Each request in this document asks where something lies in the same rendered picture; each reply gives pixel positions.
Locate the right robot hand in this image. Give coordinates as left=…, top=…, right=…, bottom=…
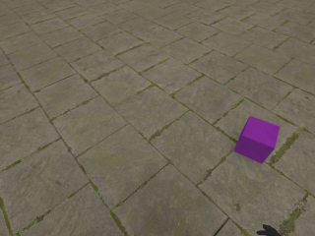
left=256, top=224, right=282, bottom=236

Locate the carton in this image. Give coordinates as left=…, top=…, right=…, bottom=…
left=234, top=116, right=280, bottom=163

